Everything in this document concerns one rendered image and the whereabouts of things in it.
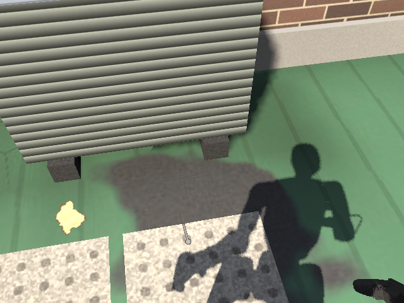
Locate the robot right hand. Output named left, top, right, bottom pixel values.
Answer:
left=353, top=278, right=404, bottom=303

